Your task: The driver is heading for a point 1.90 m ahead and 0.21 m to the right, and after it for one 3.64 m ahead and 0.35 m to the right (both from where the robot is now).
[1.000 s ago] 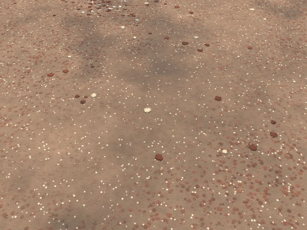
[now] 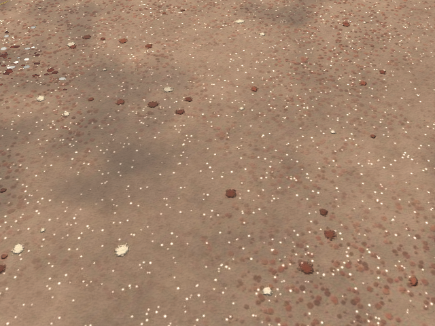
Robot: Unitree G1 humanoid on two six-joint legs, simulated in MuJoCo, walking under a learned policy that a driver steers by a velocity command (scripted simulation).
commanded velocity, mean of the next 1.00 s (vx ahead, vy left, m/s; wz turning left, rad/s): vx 0.50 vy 0.00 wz -0.45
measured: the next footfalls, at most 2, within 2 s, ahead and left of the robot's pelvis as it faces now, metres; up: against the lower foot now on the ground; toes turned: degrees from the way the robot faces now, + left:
left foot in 0.22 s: +0.33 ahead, +0.15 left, +0.00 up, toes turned -11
right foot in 0.74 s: +0.51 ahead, -0.20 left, +0.00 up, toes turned -26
